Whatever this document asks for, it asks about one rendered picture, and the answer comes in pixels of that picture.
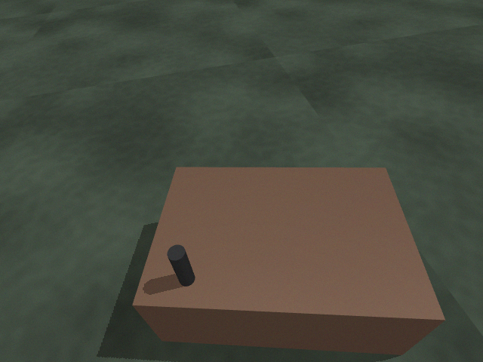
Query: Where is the can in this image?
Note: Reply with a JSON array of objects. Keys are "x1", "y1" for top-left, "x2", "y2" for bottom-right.
[{"x1": 167, "y1": 244, "x2": 195, "y2": 287}]

